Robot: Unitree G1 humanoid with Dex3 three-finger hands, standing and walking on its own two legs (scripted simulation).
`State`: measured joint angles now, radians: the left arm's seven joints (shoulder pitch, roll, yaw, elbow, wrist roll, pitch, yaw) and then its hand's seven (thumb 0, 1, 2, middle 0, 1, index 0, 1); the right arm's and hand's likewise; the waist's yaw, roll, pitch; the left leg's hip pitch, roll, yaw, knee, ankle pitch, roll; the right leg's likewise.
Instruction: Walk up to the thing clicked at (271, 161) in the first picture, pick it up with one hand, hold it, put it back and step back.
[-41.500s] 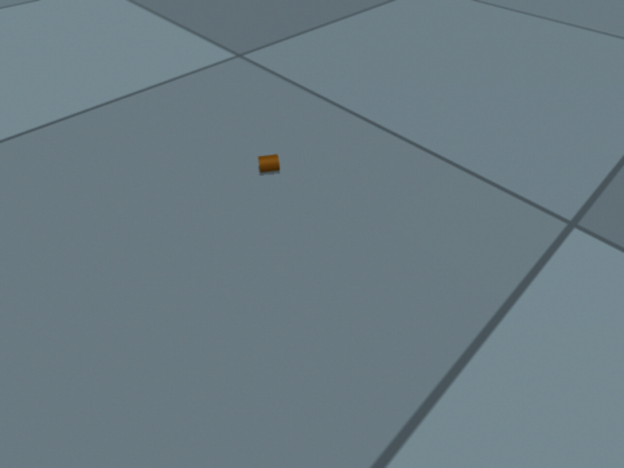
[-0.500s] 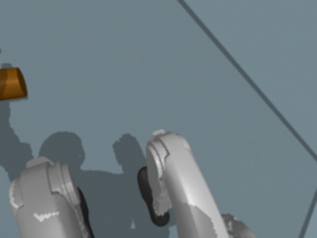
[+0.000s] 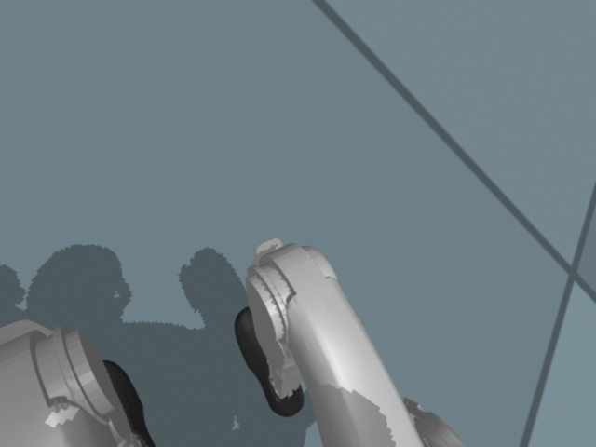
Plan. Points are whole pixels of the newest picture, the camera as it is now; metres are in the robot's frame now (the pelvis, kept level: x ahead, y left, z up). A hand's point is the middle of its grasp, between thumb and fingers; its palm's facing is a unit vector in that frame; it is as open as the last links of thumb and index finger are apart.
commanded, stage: rest palm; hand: left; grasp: from above
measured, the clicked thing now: out of the picture +0.51 +0.33 -0.27
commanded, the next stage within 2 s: close in 1.20 s
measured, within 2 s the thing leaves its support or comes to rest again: neither
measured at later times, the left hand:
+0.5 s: hand out of the picture +0.49 +0.33 -0.23, palm faces -0.45 -0.11 -0.89, open 13.9 cm
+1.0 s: hand out of the picture +0.49 +0.32 -0.24, palm faces -0.44 -0.10 -0.89, open 13.4 cm
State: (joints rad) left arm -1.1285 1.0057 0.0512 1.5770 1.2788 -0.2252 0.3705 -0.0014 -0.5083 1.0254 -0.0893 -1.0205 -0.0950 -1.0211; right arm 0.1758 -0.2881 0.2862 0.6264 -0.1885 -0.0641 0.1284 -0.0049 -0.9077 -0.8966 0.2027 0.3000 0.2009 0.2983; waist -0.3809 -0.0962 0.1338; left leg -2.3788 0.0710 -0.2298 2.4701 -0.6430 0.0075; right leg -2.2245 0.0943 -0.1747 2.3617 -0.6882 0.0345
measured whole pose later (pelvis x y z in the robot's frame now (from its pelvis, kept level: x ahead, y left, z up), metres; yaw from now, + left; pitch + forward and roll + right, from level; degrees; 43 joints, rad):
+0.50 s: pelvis +0.01 +0.00 +0.00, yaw -2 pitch +29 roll -14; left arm -1.12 1.04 0.06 1.61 1.28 -0.21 0.44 0.00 -0.49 1.01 -0.11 -0.97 -0.10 -0.98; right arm 0.12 -0.31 0.31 0.60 -0.21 -0.13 0.16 -0.01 -0.91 -0.90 0.20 0.30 0.20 0.30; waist -0.39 -0.13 0.16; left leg -2.37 0.07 -0.26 2.50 -0.68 0.00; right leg -2.20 0.11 -0.20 2.36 -0.71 0.04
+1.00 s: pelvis +0.00 +0.00 -0.01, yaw -3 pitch +27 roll -14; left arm -1.13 1.08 0.04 1.66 1.28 -0.22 0.50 0.00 -0.43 1.00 -0.13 -1.01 -0.14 -1.01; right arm 0.12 -0.32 0.36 0.60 -0.23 -0.15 0.17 0.00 -0.91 -0.90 0.20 0.30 0.20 0.30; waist -0.41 -0.16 0.19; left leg -2.37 0.08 -0.28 2.52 -0.68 0.01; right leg -2.20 0.12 -0.21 2.37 -0.70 0.05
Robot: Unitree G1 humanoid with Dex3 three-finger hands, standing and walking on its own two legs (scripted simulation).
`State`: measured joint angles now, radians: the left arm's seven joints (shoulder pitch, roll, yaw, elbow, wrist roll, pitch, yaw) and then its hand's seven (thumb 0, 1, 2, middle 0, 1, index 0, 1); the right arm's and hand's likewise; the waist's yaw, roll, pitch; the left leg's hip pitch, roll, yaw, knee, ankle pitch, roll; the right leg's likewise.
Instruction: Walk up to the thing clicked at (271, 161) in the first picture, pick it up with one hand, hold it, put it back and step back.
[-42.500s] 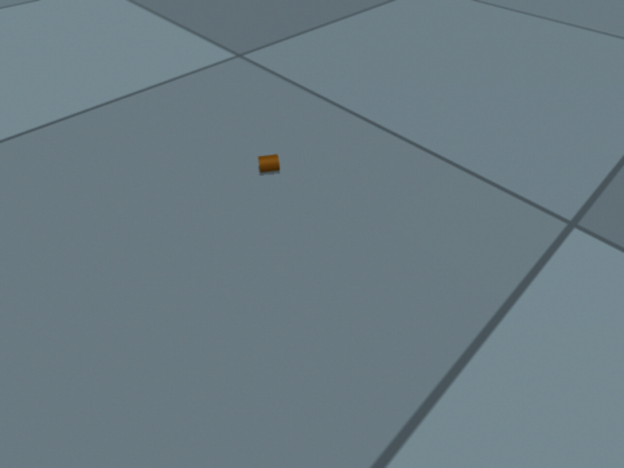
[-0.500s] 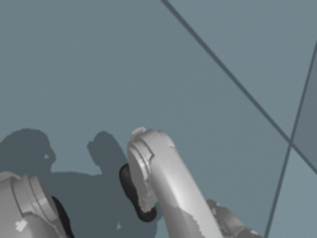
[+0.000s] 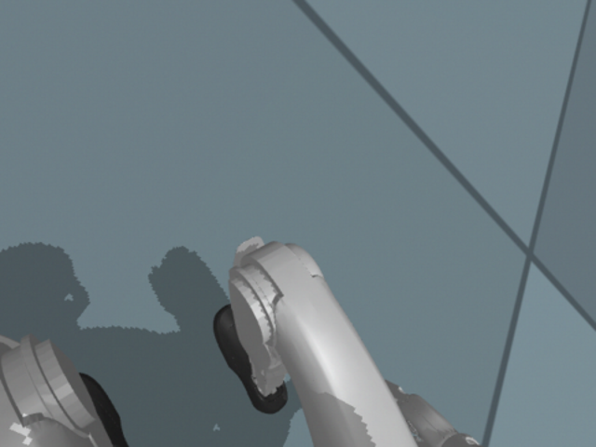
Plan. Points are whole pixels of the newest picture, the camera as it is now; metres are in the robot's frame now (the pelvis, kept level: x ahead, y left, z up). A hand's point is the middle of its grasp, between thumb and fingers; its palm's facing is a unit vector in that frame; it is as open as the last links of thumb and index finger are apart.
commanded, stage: rest palm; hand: left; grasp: from above
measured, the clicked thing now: out of the picture +0.49 +0.35 -0.27
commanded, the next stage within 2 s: close in 0.20 s
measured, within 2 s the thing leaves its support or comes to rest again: neither
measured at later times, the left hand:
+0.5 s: hand out of the picture +0.47 +0.34 -0.24, palm faces -0.44 -0.12 -0.89, open 12.1 cm
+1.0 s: hand out of the picture +0.47 +0.34 -0.23, palm faces -0.43 -0.12 -0.89, open 11.2 cm
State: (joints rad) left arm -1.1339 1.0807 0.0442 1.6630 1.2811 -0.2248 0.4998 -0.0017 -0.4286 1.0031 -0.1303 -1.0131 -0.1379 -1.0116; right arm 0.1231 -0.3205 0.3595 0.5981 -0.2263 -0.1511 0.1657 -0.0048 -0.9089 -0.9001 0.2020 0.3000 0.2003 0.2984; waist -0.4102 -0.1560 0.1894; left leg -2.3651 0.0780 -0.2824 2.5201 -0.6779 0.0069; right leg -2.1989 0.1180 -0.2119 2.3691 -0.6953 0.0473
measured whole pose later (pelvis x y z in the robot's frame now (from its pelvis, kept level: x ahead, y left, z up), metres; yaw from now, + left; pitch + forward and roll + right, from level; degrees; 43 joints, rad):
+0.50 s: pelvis +0.00 +0.00 +0.00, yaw +0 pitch +27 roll -14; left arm -1.13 1.08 0.03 1.65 1.26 -0.22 0.50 0.00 -0.24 0.91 -0.22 -1.01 -0.26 -0.99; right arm 0.09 -0.33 0.36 0.60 -0.23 -0.16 0.18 0.00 -0.91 -0.90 0.20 0.30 0.20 0.30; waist -0.40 -0.16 0.20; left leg -2.35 0.08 -0.29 2.52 -0.68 0.00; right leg -2.19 0.12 -0.22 2.36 -0.70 0.04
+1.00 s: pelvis +0.00 +0.00 +0.00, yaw +0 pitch +27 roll -15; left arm -1.13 1.09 0.03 1.65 1.26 -0.22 0.49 0.00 -0.08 0.68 -0.39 -0.85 -0.43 -0.80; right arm 0.10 -0.33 0.37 0.59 -0.23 -0.16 0.17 0.00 -0.90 -0.90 0.20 0.30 0.20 0.30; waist -0.40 -0.16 0.20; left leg -2.35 0.08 -0.29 2.51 -0.68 0.01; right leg -2.19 0.12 -0.22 2.36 -0.69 0.05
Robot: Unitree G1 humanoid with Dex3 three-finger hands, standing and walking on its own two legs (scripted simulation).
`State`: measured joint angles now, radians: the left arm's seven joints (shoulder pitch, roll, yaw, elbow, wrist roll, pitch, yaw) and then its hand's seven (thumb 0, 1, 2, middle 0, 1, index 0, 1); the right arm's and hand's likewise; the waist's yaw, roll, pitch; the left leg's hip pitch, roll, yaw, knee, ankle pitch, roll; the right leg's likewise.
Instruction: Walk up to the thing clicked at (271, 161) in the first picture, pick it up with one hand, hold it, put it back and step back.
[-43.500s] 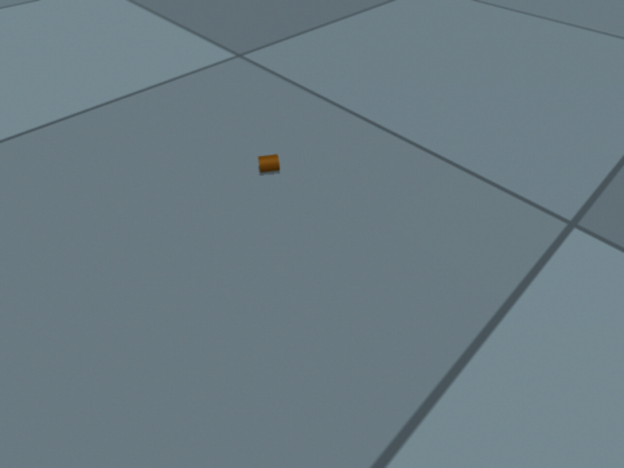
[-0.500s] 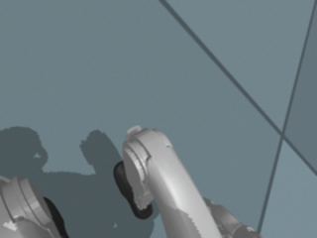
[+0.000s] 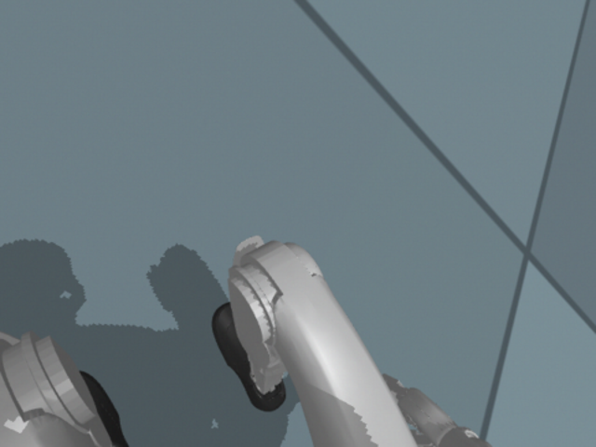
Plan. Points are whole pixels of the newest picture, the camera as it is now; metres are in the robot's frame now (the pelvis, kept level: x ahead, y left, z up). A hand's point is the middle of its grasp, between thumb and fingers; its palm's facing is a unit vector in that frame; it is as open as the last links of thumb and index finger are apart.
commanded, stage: close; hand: left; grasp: from above
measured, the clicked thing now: out of the picture +0.49 +0.35 -0.27
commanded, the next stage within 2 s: settle in 0.64 s
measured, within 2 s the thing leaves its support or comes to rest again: leaves its support in 1.08 s
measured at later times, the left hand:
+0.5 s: hand out of the picture +0.48 +0.34 -0.23, palm faces -0.43 -0.12 -0.89, open 10.8 cm
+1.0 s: hand out of the picture +0.48 +0.35 -0.23, palm faces -0.43 -0.13 -0.89, open 10.6 cm
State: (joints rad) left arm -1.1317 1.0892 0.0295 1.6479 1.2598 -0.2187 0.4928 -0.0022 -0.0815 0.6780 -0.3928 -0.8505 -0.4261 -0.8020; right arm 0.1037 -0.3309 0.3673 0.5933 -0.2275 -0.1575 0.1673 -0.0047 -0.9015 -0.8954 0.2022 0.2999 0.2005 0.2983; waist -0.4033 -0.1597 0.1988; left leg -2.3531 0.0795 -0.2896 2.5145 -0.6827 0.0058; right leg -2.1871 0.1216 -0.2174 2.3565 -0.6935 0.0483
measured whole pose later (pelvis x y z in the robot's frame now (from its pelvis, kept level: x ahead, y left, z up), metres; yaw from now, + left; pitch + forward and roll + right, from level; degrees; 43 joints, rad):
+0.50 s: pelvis +0.00 +0.00 +0.00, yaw +0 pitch +27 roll -15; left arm -1.14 1.11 0.03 1.65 1.25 -0.22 0.49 0.00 -0.03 0.49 -0.54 -0.65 -0.57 -0.60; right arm 0.10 -0.33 0.39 0.58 -0.23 -0.15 0.16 0.00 -0.90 -0.90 0.20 0.30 0.20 0.30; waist -0.41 -0.16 0.21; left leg -2.35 0.08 -0.29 2.51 -0.68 0.01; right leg -2.18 0.12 -0.22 2.35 -0.69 0.05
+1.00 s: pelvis +0.00 +0.00 +0.00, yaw +0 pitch +28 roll -15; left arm -1.13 1.09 0.04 1.61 1.25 -0.19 0.45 0.00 -0.01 0.35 -0.66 -0.51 -0.70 -0.45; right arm 0.11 -0.33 0.37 0.58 -0.23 -0.14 0.16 0.00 -0.91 -0.90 0.20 0.30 0.20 0.30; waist -0.40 -0.15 0.19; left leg -2.36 0.08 -0.29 2.51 -0.68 0.01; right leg -2.19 0.12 -0.22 2.35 -0.69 0.05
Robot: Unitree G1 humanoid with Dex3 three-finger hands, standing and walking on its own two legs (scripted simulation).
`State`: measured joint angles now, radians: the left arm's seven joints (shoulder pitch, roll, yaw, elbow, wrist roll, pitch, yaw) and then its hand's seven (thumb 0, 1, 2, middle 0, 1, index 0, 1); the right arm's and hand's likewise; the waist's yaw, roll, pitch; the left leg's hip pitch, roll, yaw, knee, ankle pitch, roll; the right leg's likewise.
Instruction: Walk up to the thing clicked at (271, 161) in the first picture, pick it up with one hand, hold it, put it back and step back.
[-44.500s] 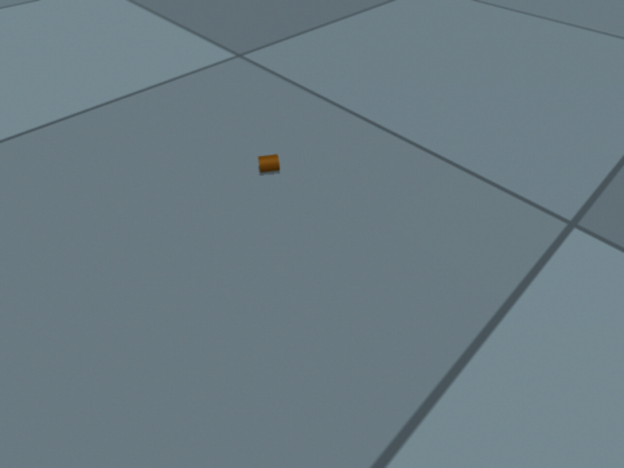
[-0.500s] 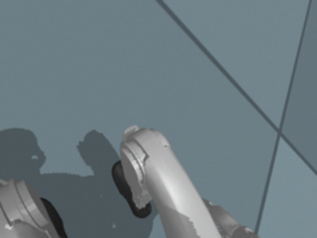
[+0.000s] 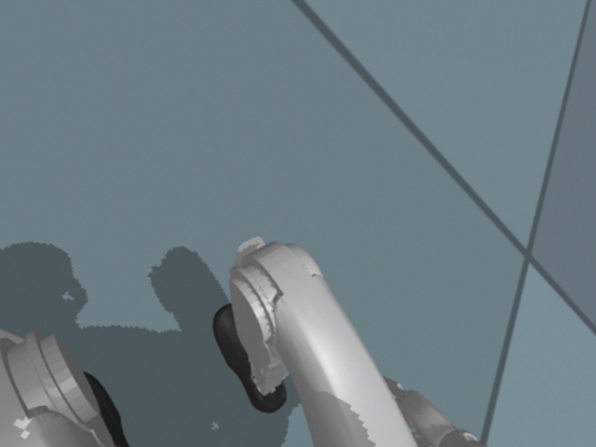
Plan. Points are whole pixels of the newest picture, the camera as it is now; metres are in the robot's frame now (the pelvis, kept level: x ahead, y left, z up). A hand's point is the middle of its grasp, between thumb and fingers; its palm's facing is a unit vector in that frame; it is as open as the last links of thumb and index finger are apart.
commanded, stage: settle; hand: left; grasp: from above
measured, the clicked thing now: out of the picture +0.49 +0.35 -0.27
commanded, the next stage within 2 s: lift in 0.68 s
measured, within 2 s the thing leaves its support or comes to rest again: leaves its support in 0.08 s
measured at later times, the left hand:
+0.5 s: hand out of the picture +0.48 +0.36 -0.14, palm faces -0.43 -0.08 -0.90, open 10.3 cm
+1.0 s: hand out of the picture +0.45 +0.36 -0.09, palm faces -0.47 -0.12 -0.88, open 10.3 cm
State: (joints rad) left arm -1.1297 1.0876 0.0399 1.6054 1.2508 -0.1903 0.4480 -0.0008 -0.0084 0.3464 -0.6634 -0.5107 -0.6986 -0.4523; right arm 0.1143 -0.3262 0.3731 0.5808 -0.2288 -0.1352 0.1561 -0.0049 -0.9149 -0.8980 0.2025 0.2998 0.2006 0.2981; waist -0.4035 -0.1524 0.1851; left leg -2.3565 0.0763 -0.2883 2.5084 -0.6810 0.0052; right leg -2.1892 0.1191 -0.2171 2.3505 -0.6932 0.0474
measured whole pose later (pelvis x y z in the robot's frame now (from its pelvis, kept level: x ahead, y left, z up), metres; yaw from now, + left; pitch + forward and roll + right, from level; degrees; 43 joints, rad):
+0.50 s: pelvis +0.00 +0.00 +0.01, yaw +3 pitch +31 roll -13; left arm -1.05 0.91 -0.01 1.28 1.19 -0.13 0.18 0.00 0.02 0.22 -0.76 -0.39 -0.79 -0.33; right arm 0.16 -0.32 0.21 0.58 -0.14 -0.02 0.15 0.00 -0.92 -0.90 0.20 0.30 0.20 0.30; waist -0.30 -0.04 0.05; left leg -2.37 0.06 -0.22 2.44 -0.65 0.01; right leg -2.20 0.08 -0.17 2.33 -0.70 0.03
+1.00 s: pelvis -0.01 +0.00 +0.04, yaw +6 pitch +33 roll -11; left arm -1.01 0.83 -0.01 1.16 1.14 -0.12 0.04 -0.01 0.03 0.22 -0.75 -0.39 -0.78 -0.34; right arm 0.21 -0.29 0.15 0.59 -0.10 0.09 0.09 0.00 -0.92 -0.90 0.20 0.30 0.20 0.30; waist -0.26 0.01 -0.01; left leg -2.31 0.05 -0.17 2.32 -0.60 0.02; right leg -2.16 0.06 -0.13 2.24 -0.67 0.03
